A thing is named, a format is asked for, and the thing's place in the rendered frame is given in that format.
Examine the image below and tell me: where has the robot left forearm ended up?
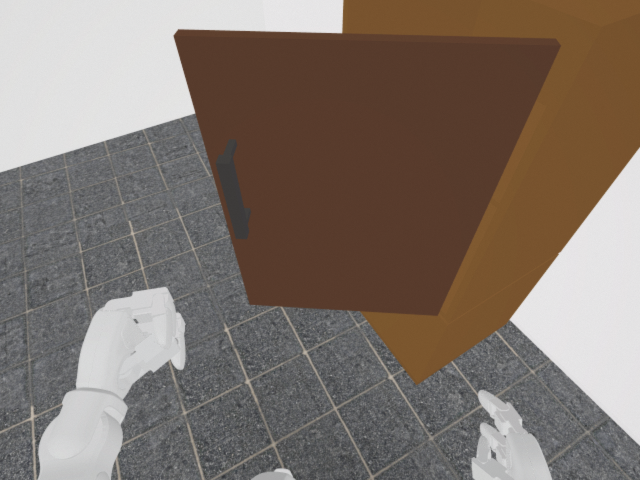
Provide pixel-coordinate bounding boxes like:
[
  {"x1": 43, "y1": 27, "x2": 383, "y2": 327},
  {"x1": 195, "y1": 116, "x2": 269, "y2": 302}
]
[{"x1": 38, "y1": 388, "x2": 128, "y2": 480}]

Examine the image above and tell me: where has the right robot hand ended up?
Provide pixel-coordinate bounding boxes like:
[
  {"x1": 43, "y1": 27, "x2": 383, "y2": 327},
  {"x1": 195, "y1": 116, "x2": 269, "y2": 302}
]
[{"x1": 471, "y1": 390, "x2": 552, "y2": 480}]

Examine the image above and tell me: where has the handle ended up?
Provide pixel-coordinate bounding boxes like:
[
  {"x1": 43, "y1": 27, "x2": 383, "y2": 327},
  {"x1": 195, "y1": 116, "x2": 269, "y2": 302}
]
[{"x1": 216, "y1": 139, "x2": 251, "y2": 239}]

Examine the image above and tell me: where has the left robot shin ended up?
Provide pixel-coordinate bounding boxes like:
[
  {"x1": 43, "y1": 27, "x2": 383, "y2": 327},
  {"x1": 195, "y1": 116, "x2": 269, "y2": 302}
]
[{"x1": 274, "y1": 468, "x2": 293, "y2": 477}]

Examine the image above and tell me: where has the cupboard door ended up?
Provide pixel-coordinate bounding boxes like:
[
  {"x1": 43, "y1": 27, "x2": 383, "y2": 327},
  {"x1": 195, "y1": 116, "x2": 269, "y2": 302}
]
[{"x1": 174, "y1": 29, "x2": 561, "y2": 316}]

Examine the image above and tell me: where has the left robot hand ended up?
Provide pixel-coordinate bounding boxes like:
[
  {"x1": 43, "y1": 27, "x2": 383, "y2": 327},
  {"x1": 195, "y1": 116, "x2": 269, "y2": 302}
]
[{"x1": 76, "y1": 287, "x2": 186, "y2": 400}]

